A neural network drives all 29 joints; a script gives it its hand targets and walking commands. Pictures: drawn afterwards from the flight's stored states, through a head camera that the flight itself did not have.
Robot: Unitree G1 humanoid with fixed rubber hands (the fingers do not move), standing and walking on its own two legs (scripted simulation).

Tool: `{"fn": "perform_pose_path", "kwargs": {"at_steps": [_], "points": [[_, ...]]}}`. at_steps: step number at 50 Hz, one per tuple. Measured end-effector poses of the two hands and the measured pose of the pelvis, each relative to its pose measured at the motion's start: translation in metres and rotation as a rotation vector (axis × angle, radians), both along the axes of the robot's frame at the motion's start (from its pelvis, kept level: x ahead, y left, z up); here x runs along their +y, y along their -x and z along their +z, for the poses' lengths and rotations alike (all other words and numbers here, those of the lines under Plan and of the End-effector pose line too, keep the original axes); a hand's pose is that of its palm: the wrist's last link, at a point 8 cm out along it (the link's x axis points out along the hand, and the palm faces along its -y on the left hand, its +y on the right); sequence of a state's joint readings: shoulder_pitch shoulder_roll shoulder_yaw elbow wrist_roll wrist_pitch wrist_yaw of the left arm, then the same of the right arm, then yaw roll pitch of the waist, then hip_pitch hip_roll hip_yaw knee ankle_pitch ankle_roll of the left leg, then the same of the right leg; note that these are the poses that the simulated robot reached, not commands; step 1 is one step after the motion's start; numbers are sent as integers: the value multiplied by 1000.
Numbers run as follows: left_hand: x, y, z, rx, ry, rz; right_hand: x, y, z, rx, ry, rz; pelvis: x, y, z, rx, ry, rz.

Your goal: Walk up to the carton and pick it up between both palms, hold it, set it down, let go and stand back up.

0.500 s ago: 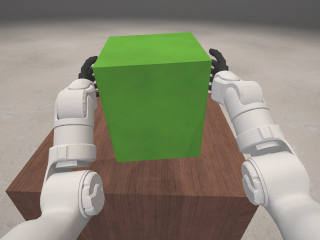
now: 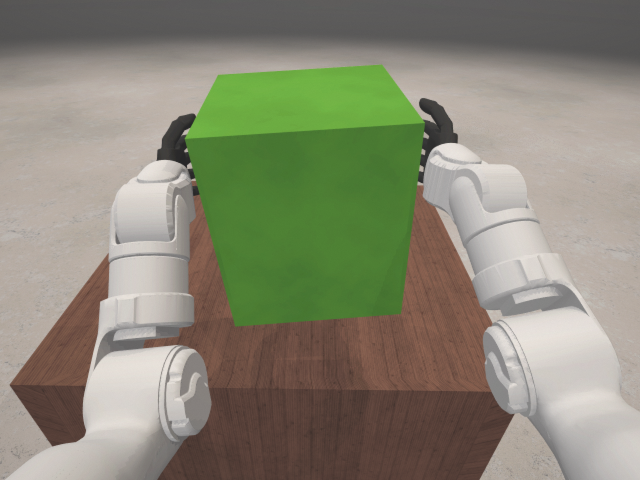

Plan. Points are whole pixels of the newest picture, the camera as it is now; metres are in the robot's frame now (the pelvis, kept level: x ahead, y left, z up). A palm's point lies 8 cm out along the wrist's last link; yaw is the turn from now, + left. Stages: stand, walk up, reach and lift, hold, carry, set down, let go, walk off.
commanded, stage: hold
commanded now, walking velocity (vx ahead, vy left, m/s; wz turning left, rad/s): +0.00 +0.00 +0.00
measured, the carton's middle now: (309, 194) +0.40 +0.00 +0.24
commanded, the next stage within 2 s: none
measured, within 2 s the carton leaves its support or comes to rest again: neither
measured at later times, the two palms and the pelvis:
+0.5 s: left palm (175, 176) +0.38 +0.15 +0.28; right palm (436, 160) +0.38 -0.15 +0.30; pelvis +0.00 +0.00 +0.00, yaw +0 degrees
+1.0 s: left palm (175, 175) +0.37 +0.15 +0.28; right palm (439, 160) +0.37 -0.15 +0.30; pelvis +0.00 +0.00 +0.00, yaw +0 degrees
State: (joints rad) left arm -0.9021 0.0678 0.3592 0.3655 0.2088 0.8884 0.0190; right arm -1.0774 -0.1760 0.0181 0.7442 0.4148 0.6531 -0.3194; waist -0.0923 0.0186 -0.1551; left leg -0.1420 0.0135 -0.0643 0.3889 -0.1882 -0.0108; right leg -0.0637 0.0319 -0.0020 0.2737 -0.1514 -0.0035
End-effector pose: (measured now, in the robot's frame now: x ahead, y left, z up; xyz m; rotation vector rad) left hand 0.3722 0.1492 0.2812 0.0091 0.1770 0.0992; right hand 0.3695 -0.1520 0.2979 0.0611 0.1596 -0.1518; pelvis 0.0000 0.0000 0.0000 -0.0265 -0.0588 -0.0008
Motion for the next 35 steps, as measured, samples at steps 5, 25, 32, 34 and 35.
{"fn": "perform_pose_path", "kwargs": {"at_steps": [5,25,32,34,35], "points": [[-1,0,0,7,3,0,-1,0,1,8,0,-1,-1,1,0,5,-2,-3],[0,-6,-1,8,-1,4,0,-7,-2,12,19,8,-4,-3,0,10,0,7],[1,-5,-3,5,0,4,1,-6,-4,11,11,5,-2,-3,0,7,0,7],[1,-5,-3,4,-1,4,1,-5,-4,10,10,5,-2,-3,0,7,0,6],[1,-4,-3,3,-1,4,1,-5,-4,9,9,4,-2,-3,0,7,1,6]]}}
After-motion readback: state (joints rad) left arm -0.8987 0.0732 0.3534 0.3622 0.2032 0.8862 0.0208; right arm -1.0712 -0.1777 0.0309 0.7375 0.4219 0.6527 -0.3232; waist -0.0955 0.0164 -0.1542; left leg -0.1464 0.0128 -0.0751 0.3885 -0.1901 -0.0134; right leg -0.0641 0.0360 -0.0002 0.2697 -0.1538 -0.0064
